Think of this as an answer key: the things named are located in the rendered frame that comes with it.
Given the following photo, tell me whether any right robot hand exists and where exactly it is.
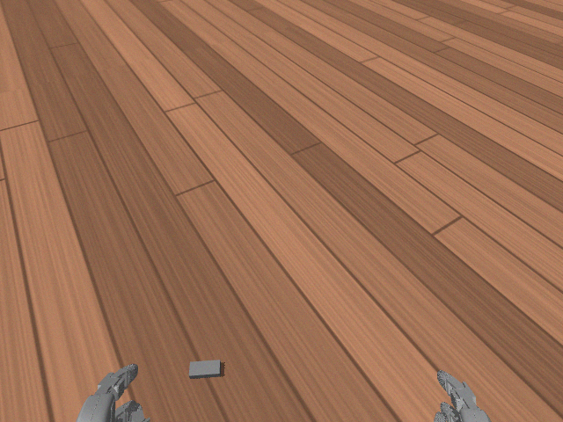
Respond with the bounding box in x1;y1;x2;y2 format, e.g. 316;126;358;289
434;370;491;422

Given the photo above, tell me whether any small box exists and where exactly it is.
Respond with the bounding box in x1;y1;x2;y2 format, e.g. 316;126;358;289
189;360;221;379

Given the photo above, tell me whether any left robot hand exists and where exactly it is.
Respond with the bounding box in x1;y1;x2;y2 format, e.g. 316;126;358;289
76;364;150;422

